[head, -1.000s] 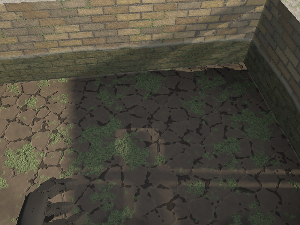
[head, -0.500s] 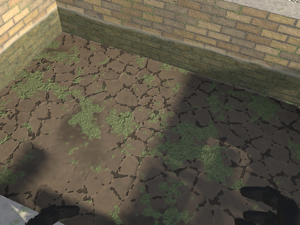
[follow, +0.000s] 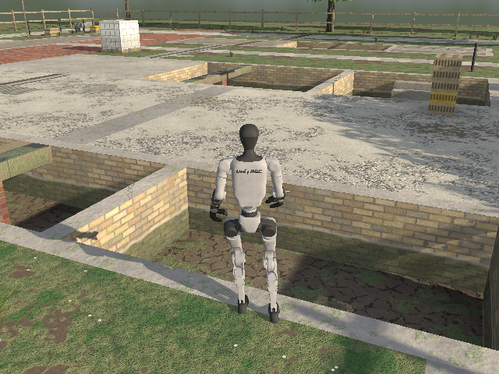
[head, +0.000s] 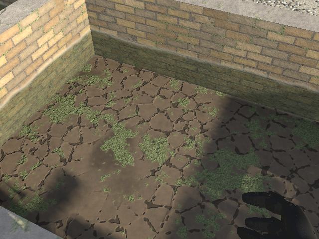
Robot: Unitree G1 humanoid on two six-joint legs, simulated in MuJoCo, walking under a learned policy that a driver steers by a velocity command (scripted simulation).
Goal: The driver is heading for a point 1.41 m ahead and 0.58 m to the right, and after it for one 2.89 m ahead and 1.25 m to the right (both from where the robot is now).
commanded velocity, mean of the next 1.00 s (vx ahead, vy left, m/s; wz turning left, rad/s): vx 0.27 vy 0.00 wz -0.70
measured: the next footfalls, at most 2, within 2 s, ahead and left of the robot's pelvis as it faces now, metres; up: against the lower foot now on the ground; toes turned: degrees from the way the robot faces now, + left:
left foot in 0.60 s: +0.13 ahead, +0.03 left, +0.00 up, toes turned -37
right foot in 1.02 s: -0.10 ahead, -0.14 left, +0.00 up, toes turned -41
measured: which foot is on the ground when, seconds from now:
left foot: down 0.00-0.32, up 0.34-0.58, down 0.60-1.00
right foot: down 0.00-0.60, up 0.62-1.00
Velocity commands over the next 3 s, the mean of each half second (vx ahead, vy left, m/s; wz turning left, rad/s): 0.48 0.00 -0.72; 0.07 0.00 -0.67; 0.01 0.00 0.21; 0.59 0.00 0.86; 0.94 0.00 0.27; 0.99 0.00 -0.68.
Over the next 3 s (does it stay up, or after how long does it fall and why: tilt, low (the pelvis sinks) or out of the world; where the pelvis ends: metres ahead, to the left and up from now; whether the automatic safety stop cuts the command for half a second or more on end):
stays up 0.02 0.05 -0.01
